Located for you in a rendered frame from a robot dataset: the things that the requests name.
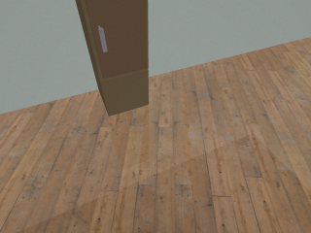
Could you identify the handle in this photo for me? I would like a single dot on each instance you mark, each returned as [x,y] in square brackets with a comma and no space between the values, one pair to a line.
[102,39]

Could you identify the cupboard door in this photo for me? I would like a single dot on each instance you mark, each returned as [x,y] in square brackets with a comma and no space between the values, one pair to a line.
[125,29]

